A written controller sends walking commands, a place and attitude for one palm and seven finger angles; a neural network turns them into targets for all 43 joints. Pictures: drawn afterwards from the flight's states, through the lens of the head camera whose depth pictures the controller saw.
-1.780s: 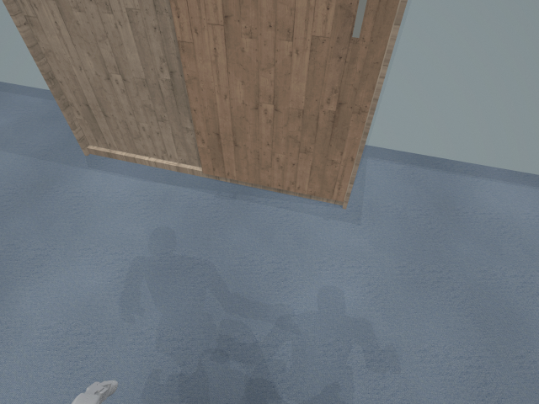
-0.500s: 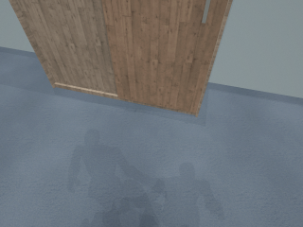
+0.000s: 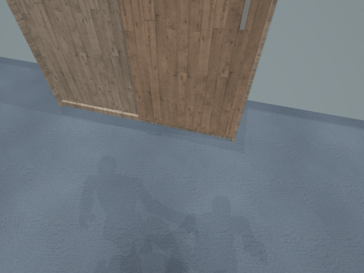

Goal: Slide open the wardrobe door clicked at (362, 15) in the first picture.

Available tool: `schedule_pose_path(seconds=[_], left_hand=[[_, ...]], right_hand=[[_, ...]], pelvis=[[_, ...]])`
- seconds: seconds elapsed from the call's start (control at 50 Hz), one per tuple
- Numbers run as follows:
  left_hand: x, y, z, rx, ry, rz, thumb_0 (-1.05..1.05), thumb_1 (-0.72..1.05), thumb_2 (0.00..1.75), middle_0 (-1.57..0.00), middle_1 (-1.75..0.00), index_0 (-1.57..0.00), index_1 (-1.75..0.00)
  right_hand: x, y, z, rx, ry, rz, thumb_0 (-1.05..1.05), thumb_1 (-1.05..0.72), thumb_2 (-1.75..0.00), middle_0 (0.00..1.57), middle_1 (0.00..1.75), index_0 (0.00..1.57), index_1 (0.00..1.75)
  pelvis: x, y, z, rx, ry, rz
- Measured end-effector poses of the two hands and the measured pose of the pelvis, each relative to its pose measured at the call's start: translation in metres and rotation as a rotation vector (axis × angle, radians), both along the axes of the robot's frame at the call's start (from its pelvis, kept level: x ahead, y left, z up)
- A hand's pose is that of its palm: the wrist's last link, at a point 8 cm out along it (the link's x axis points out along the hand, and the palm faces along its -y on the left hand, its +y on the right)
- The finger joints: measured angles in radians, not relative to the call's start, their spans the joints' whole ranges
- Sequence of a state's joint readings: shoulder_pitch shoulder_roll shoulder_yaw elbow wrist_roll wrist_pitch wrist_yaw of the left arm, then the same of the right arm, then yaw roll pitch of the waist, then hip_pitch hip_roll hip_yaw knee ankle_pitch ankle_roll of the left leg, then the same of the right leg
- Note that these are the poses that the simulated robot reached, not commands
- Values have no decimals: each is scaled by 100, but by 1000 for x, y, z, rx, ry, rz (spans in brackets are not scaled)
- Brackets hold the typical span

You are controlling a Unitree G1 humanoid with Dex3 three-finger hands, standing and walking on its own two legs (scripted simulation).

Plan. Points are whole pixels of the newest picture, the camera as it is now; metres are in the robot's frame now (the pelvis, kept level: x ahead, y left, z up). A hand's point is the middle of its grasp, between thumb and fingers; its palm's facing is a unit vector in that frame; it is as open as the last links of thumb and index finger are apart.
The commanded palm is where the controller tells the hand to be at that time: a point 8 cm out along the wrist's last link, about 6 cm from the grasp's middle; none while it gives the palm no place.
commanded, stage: walk to a spot facing it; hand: right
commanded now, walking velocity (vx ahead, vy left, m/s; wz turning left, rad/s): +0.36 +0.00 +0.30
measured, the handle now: (246, 5) +1.15 -0.22 +0.15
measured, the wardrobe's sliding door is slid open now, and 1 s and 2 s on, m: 0.00 0.00 0.00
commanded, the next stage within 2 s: turn to face it in 0.88 s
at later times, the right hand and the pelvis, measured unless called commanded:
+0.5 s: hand (244, 268) +0.19 -0.15 -0.19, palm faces -0.15 +0.97 -0.18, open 7.3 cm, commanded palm none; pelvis +0.13 +0.02 -0.02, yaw +8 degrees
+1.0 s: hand (224, 224) +0.31 -0.12 -0.21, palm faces -0.02 +1.00 -0.08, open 7.3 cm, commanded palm none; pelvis +0.34 +0.04 -0.02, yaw +6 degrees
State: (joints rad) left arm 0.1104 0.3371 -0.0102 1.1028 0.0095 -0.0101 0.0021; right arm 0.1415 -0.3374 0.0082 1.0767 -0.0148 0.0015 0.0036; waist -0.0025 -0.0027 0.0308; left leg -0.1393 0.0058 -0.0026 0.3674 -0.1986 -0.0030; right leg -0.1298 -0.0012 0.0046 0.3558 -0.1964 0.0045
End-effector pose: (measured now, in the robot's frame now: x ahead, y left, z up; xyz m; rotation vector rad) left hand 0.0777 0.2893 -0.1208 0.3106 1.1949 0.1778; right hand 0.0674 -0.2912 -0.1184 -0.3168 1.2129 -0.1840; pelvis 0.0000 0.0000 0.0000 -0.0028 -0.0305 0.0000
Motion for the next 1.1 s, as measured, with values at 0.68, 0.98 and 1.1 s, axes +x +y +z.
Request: schedule_pose_path(seconds=[0.68, 0.98, 1.1], left_hand=[[10, -17, -42, -173, 300, 345, 1, 91, 90, -20, -29, -20, -30], [317, -14, -13, -115, -106, 111, 0, 91, 90, -20, -29, -19, -30], [351, -38, -16, -98, -106, 135, 0, 91, 90, -20, -29, -20, -30]], right_hand=[[215, 119, -35, 124, -24, 104, 0, -92, -90, 20, 30, 20, 30], [238, 128, -60, 250, 177, -47, 0, -91, -90, 20, 30, 20, 30], [276, 99, -65, 225, 251, -47, 1, -91, -90, 20, 30, 20, 30]], pelvis=[[192, 60, -21, 4, -15, 158], [327, 42, -20, 65, 10, 110], [371, 22, -22, 44, -6, 114]])
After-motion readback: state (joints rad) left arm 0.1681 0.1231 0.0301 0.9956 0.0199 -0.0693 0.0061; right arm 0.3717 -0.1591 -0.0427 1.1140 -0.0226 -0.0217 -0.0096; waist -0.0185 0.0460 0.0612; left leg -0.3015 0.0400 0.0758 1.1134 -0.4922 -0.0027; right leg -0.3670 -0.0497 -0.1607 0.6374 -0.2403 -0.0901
